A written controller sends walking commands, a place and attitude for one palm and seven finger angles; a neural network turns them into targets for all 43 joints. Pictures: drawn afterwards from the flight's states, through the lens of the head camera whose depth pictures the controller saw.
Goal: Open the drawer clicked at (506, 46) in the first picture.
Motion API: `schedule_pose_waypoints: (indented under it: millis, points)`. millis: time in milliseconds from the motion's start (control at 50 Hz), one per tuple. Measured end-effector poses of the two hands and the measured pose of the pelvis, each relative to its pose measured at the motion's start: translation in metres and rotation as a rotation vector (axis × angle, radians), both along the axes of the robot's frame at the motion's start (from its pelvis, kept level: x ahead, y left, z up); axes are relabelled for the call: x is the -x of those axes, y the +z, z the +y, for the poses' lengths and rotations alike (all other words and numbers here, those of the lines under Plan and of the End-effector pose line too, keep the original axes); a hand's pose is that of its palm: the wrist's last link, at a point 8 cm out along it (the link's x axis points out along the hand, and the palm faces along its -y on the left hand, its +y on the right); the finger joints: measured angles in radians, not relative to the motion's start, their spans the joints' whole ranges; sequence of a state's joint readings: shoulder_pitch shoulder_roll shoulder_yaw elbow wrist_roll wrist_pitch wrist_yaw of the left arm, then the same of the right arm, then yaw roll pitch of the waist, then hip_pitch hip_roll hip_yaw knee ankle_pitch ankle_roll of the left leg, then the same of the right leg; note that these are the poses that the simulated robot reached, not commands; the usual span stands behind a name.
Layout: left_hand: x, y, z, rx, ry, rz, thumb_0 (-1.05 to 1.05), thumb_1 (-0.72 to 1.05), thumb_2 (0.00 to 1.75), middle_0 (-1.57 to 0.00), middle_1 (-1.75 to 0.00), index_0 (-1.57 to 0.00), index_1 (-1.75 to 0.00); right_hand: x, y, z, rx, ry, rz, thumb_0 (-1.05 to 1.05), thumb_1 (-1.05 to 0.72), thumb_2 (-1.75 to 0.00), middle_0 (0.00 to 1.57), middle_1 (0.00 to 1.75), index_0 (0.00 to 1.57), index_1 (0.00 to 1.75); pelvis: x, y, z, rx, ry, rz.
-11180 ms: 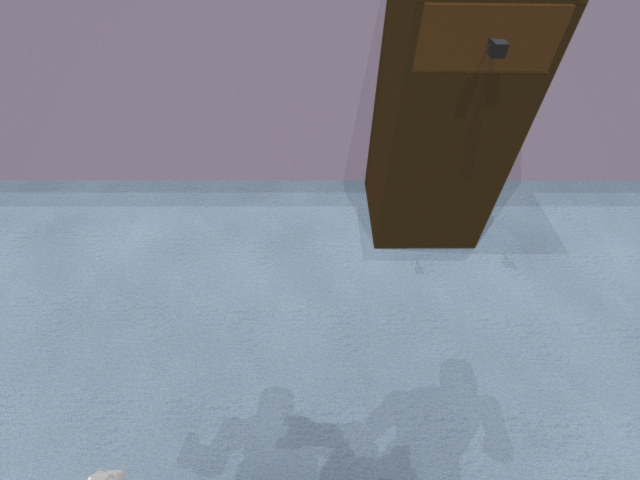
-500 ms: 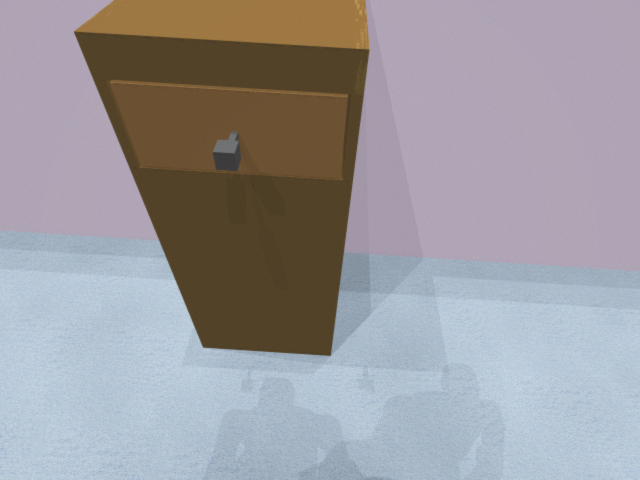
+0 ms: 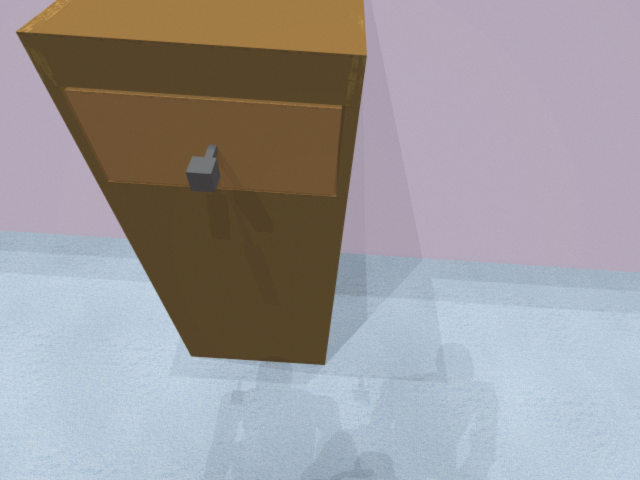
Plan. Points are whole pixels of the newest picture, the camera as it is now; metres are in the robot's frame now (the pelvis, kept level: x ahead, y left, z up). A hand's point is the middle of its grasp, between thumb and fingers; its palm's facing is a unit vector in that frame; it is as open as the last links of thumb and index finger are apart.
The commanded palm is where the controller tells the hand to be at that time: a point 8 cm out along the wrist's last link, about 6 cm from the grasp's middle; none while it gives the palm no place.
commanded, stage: come to a stop and stand still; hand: left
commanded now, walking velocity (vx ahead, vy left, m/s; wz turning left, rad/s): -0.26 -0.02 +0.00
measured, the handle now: (207, 165) +0.52 +0.20 +0.09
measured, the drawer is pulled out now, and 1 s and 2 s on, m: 0.00 0.00 0.00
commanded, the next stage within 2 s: look again from close up in 0.78 s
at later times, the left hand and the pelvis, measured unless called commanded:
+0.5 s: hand out of the picture +0.06 +0.17 -0.16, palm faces +0.08 -0.97 -0.22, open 7.4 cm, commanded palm none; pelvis -0.01 -0.02 +0.00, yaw +2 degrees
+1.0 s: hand out of the picture -0.01 +0.16 -0.18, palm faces +0.00 -0.98 -0.21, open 7.3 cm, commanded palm none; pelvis -0.01 -0.01 -0.01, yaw +1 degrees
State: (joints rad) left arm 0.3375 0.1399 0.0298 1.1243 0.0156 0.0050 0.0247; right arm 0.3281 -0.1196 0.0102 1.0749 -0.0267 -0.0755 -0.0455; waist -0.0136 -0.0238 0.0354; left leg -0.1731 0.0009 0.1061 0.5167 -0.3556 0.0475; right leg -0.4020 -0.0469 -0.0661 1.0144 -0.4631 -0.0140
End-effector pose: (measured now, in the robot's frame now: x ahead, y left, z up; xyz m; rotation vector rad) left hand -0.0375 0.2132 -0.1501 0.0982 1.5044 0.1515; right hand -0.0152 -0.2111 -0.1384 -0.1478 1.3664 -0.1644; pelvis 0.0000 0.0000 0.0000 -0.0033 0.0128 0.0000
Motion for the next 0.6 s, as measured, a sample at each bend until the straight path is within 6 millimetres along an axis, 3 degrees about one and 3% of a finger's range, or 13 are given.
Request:
schedule_pose_waypoints:
  millis: [60, 140, 240, 360, 460, 540, 600]
  points:
    - [-0.044, 0.007, 0.000, -0.038, -0.016, -0.084, 0.02, 0.93, 0.90, -0.20, -0.30, -0.20, -0.30, 0.000, -0.001, 0.002, -0.030, 0.001, 0.056, 0.00, -0.91, -0.90, 0.20, 0.30, 0.20, 0.30, -0.008, 0.004, -0.006, -0.005, 0.007, 0.002]
    - [-0.089, 0.015, 0.007, -0.108, -0.040, -0.174, 0.03, 0.95, 0.90, -0.20, -0.30, -0.20, -0.30, -0.008, -0.013, -0.005, -0.070, -0.014, 0.094, 0.00, -0.91, -0.90, 0.20, 0.30, 0.20, 0.30, -0.018, -0.001, -0.020, -0.021, 0.009, -0.006]
    - [-0.119, 0.021, 0.005, -0.166, -0.057, -0.268, 0.02, 0.94, 0.90, -0.20, -0.30, -0.20, -0.30, -0.033, -0.028, -0.031, -0.070, -0.026, 0.069, 0.01, -0.91, -0.90, 0.20, 0.30, 0.20, 0.30, -0.022, -0.009, -0.034, -0.037, 0.023, -0.011]
    - [-0.116, 0.027, -0.006, -0.145, -0.046, -0.303, 0.01, 0.92, 0.90, -0.20, -0.30, -0.20, -0.30, -0.077, -0.015, -0.056, -0.022, 0.020, -0.048, 0.01, -0.91, -0.90, 0.20, 0.30, 0.20, 0.30, -0.008, -0.002, -0.035, -0.045, 0.031, -0.011]
    - [-0.096, 0.022, -0.005, -0.098, -0.028, -0.307, 0.01, 0.91, 0.90, -0.20, -0.30, -0.20, -0.30, -0.098, 0.004, -0.057, 0.016, 0.069, -0.148, 0.00, -0.91, -0.90, 0.19, 0.30, 0.19, 0.30, 0.005, 0.001, -0.027, -0.044, 0.032, -0.007]
    - [-0.072, 0.009, 0.010, -0.067, 0.002, -0.284, 0.01, 0.91, 0.90, -0.20, -0.30, -0.20, -0.30, -0.095, 0.014, -0.046, 0.047, 0.096, -0.202, 0.00, -0.91, -0.90, 0.19, 0.30, 0.19, 0.30, 0.013, -0.003, -0.014, -0.018, 0.031, -0.008]
    - [-0.054, 0.000, 0.021, -0.049, 0.020, -0.242, 0.01, 0.91, 0.90, -0.20, -0.30, -0.20, -0.30, -0.073, 0.016, -0.031, 0.061, 0.099, -0.191, 0.00, -0.91, -0.90, 0.19, 0.30, 0.19, 0.30, 0.016, -0.004, -0.004, -0.003, 0.040, -0.013]
